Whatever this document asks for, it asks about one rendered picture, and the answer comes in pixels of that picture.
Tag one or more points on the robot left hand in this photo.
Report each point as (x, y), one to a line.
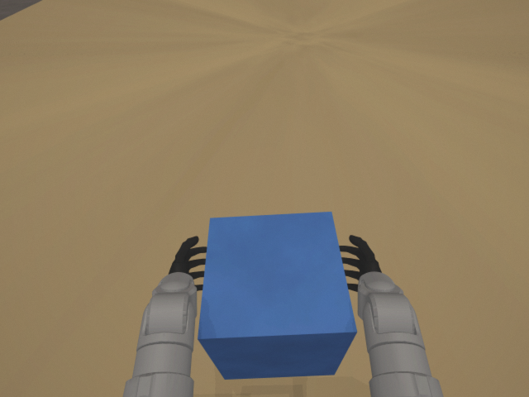
(182, 262)

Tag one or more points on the robot right forearm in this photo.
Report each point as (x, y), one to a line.
(394, 341)

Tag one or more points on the robot right hand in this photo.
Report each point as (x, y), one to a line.
(365, 264)

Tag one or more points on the robot left forearm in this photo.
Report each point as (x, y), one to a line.
(165, 345)

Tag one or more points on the carton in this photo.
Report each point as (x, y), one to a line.
(275, 299)

